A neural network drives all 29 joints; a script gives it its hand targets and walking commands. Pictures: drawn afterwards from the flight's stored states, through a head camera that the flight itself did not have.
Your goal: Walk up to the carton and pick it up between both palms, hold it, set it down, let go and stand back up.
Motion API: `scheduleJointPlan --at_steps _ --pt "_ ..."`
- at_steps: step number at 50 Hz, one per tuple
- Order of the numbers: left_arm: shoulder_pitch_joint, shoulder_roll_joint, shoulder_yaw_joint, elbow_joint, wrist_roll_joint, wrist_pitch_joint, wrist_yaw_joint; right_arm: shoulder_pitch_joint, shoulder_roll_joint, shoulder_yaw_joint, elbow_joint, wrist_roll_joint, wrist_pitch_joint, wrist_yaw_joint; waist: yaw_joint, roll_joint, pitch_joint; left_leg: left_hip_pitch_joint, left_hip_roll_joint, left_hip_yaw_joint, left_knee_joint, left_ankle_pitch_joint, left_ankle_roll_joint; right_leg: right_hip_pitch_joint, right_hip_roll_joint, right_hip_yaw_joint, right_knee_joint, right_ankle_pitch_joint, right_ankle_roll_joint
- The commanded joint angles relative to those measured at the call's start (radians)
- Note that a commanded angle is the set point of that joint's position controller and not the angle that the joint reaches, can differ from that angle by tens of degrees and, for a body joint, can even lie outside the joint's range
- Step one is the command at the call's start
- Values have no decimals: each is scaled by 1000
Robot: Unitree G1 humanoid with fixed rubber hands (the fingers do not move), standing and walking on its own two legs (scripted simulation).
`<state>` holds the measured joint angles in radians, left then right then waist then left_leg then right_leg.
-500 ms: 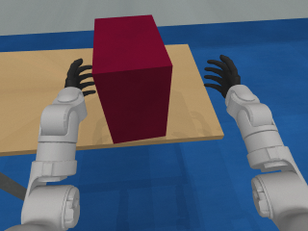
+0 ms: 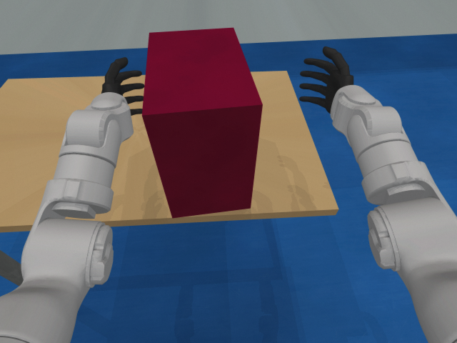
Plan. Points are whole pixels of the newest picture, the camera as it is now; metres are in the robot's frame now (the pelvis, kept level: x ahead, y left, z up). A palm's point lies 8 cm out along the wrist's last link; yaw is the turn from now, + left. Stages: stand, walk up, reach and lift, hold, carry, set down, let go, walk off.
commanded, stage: reach and lift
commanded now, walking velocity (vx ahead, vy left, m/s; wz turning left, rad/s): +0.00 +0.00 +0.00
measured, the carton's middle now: (202, 124) +0.52 +0.12 +0.08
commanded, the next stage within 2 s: none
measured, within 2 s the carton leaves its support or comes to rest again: neither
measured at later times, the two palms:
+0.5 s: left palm (116, 91) +0.43 +0.23 +0.21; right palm (338, 87) +0.47 -0.13 +0.21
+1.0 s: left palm (128, 121) +0.44 +0.24 +0.14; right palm (328, 113) +0.49 -0.14 +0.15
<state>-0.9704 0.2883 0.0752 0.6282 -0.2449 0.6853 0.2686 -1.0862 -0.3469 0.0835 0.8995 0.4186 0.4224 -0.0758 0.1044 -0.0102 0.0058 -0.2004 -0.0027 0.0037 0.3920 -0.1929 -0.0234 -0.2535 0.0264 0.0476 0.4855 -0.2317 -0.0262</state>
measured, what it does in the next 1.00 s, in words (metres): stands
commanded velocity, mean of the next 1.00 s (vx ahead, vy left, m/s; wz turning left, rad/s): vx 0.00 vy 0.00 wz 0.00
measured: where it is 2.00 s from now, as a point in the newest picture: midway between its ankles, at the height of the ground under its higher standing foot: outside the picture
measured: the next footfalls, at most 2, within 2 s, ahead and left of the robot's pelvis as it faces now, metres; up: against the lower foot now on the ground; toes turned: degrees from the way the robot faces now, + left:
none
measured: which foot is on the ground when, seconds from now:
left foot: down 0.00-1.00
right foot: down 0.00-1.00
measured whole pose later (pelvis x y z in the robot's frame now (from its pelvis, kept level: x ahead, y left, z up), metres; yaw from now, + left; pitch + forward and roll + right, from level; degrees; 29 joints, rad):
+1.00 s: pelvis +0.02 +0.00 +0.00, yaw +0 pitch +6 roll +1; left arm -1.09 0.24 0.05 1.29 -0.22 0.05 0.15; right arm -1.16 -0.34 0.13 1.35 0.43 0.12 0.01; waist 0.13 -0.01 -0.05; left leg -0.29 0.00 0.00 0.39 -0.21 -0.02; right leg -0.33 0.03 0.05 0.46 -0.23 -0.03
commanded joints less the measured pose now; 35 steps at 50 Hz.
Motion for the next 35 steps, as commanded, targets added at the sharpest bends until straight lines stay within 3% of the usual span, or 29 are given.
scheduleJointPlan --at_steps 1,3,4,5,6,8,11,12,13,15,16,17,18,19,20,21,22,24,25,26,27,28,29,30,31,33,35 --pt "-750 182 -25 -92 -6 -104 1 -717 -230 4 -65 64 -42 12 67 54 -578 -6 27 37 10 284 -46 124 44 -46 -144 275 -14" --pt "-777 174 -39 -85 -24 -118 7 -745 -249 -23 -71 55 -52 11 45 56 -636 13 29 33 13 303 -51 109 48 -58 -142 281 -15" --pt "-786 180 -37 -35 -42 -129 6 -804 -228 3 -82 61 -55 9 78 19 -658 -33 25 41 20 279 -35 119 46 -49 -132 284 -5" --pt "-817 191 -47 -62 -60 -145 8 -804 -231 -6 -97 63 -64 10 59 37 -676 -28 24 39 18 271 -36 124 40 -51 -130 286 -2" --pt "-817 185 -64 -51 -58 -150 13 -789 -232 -16 -62 58 -63 14 49 54 -668 -4 30 32 21 282 -39 86 40 -51 -138 273 -7" --pt "-817 188 -62 57 -68 -162 7 -794 -220 8 33 58 -56 26 67 22 -644 -36 31 28 27 283 -39 73 33 -56 -132 283 -3" --pt "-816 191 -47 88 -58 -192 -3 -785 -212 29 52 59 -68 20 73 4 -683 0 25 35 37 370 -43 100 37 -55 -126 366 5" --pt "-794 198 -49 72 -59 -202 -9 -778 -206 35 12 74 -83 18 76 10 -699 18 24 36 57 420 -47 136 34 -53 -122 422 10" --pt "-775 184 -41 65 -44 -211 -18 -747 -206 31 45 76 -88 15 71 25 -725 25 18 35 60 473 -52 151 36 -55 -118 466 18" --pt "-782 153 -67 165 -34 -217 -32 -750 -201 23 121 73 -93 20 36 43 -637 34 20 26 53 439 -58 88 36 -67 -133 421 18" --pt "-771 191 -28 208 -15 -231 -40 -734 -193 33 149 67 -91 21 65 13 -607 0 15 35 42 418 -48 117 38 -59 -143 403 11" --pt "-731 145 -69 280 -18 -235 -48 -715 -187 30 205 59 -93 24 52 21 -534 9 22 29 26 367 -47 86 38 -65 -153 352 9" --pt "-747 131 -74 246 -17 -251 -48 -716 -185 23 220 55 -103 34 50 47 -536 33 23 21 26 385 -51 73 33 -64 -158 332 5" --pt "-732 137 -56 273 -6 -272 -54 -701 -166 41 222 59 -107 33 75 19 -510 7 21 31 22 367 -45 93 34 -58 -159 333 4" --pt "-725 121 -73 243 -32 -300 -60 -709 -154 48 172 65 -126 35 65 1 -581 21 22 30 30 391 -46 98 40 -66 -145 369 7" --pt "-750 118 -82 238 -20 -314 -54 -708 -172 36 199 63 -137 36 65 47 -572 58 27 26 40 417 -60 81 42 -71 -144 345 -1" --pt "-717 111 -71 224 -18 -335 -53 -695 -161 36 158 74 -156 41 78 51 -617 69 30 23 52 455 -66 51 50 -78 -142 369 3" --pt "-679 120 -60 315 -40 -358 -71 -681 -143 59 150 71 -167 41 81 -3 -568 40 27 17 61 429 -48 53 41 -71 -148 351 13" --pt "-699 96 -101 274 -60 -379 -72 -708 -137 45 120 77 -190 48 69 27 -611 54 26 15 69 448 -54 26 41 -76 -143 359 13" --pt "-686 119 -60 269 -42 -392 -77 -683 -129 49 119 69 -195 48 87 2 -628 41 25 22 76 482 -49 61 43 -68 -135 384 13" --pt "-656 125 -41 306 -21 -398 -77 -649 -130 61 157 75 -196 52 86 -10 -592 16 27 25 63 440 -41 66 35 -66 -132 371 23" --pt "-666 113 -52 273 -11 -412 -73 -635 -135 51 181 66 -209 54 81 31 -624 33 28 17 65 473 -51 43 40 -71 -122 389 17" --pt "-669 127 -42 323 -10 -421 -76 -634 -129 59 204 62 -208 61 94 4 -600 18 28 25 64 458 -50 36 41 -78 -128 354 17" --pt "-638 115 -46 375 -12 -428 -84 -601 -110 50 270 54 -200 65 84 0 -544 -8 28 23 52 399 -42 15 38 -73 -136 301 12" --pt "-640 98 -55 378 -15 -437 -84 -602 -103 44 282 37 -205 66 76 -3 -529 -22 30 28 41 340 -37 24 30 -69 -136 286 10" --pt "-588 85 -24 361 31 -444 -96 -534 -101 34 327 19 -209 69 66 -6 -472 5 32 28 23 347 -38 25 31 -73 -143 287 16" --pt "-597 93 -31 420 15 -486 -103 -540 -78 24 344 3 -219 65 55 -23 -450 -79 23 29 21 244 -27 30 20 -67 -137 236 15"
